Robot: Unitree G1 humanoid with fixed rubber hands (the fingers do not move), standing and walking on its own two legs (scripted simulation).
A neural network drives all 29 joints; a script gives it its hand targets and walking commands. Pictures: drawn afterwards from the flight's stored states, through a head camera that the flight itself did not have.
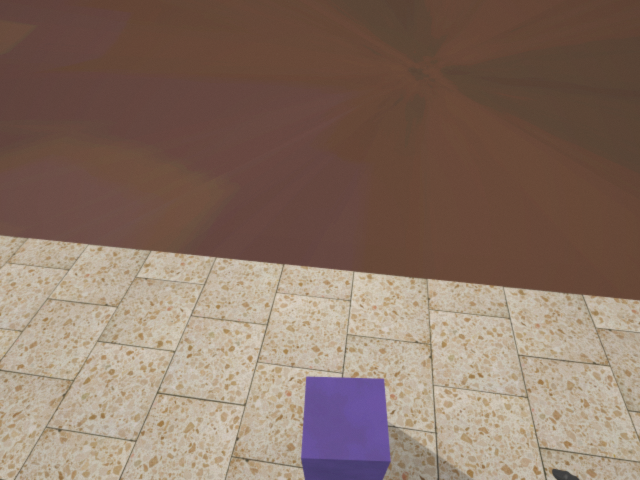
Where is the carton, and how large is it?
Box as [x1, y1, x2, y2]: [301, 376, 390, 479]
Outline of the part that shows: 306,376 301,460 305,479 382,479 390,461 383,379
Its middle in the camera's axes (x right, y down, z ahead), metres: +0.06 +0.52 +1.06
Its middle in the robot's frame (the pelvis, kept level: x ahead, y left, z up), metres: +0.40 -0.04 -0.66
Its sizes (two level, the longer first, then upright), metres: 0.210 0.200 0.250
